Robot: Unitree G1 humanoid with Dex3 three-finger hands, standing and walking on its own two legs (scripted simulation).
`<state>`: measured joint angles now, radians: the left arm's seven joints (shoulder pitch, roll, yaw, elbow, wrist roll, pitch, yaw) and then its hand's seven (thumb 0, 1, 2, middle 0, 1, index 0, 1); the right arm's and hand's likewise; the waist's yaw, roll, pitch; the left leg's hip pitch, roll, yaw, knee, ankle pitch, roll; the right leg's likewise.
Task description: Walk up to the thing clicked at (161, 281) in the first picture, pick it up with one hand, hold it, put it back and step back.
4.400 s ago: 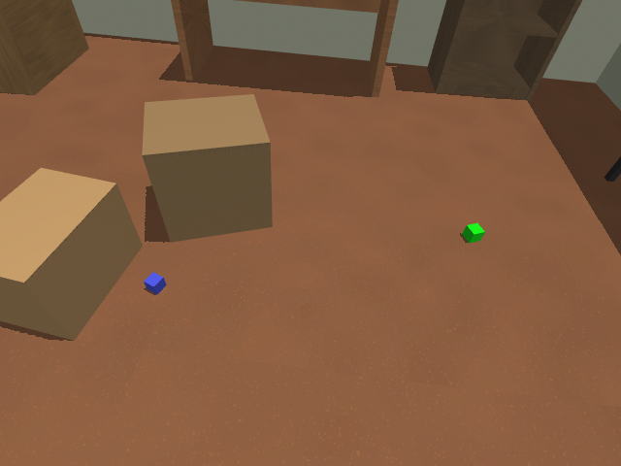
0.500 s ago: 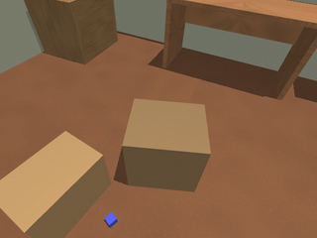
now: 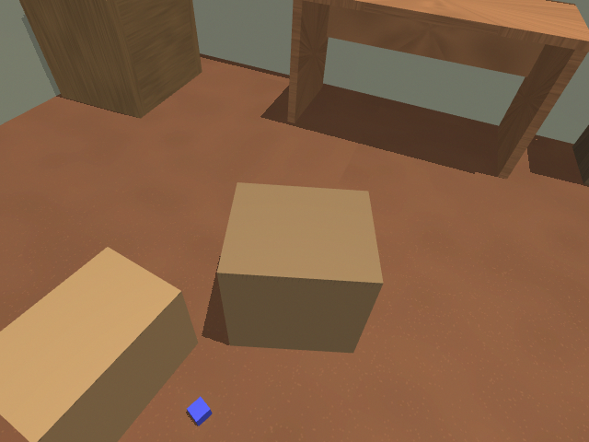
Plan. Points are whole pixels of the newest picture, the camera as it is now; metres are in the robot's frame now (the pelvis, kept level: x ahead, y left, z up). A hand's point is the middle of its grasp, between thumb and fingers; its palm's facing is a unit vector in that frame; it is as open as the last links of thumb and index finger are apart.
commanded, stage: walk up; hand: left
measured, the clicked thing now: (199, 411) +0.39 +0.23 -0.76
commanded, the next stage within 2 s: stand in 0.16 s
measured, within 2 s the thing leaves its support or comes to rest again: neither
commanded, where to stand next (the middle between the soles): +0.03 +0.00 m, yaw +1 degrees
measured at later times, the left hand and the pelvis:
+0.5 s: hand out of the picture +0.08 +0.25 -0.16, palm faces -0.02 -0.94 -0.34, open 7.4 cm; pelvis +0.00 -0.01 +0.00, yaw +1 degrees
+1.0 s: hand out of the picture +0.06 +0.24 -0.15, palm faces -0.01 -0.94 -0.35, open 7.4 cm; pelvis +0.00 -0.01 +0.00, yaw +1 degrees
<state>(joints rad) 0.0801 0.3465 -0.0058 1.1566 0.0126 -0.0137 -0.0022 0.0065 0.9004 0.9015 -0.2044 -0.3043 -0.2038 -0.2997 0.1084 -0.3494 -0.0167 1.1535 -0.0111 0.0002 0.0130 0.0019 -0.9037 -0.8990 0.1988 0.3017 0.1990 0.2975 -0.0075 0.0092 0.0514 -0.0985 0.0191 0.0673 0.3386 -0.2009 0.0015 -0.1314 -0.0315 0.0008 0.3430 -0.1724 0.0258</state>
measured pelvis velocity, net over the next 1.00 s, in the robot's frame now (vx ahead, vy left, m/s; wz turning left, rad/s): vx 0.00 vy -0.01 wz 0.02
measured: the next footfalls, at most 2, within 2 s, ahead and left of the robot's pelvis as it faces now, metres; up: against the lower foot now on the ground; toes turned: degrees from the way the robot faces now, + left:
none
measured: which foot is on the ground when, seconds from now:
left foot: down 0.00-1.00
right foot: down 0.00-1.00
